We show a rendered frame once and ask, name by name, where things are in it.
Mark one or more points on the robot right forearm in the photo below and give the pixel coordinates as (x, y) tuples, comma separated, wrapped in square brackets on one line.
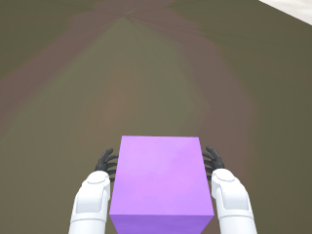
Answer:
[(233, 205)]

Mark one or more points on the right robot hand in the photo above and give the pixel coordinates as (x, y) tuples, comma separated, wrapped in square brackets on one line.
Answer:
[(215, 164)]

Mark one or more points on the left robot hand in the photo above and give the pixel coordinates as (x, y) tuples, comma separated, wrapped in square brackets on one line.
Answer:
[(103, 165)]

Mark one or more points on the carton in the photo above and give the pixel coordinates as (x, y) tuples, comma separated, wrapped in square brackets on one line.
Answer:
[(160, 186)]

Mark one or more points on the robot left forearm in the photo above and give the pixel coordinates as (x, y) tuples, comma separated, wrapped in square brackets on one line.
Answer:
[(89, 213)]

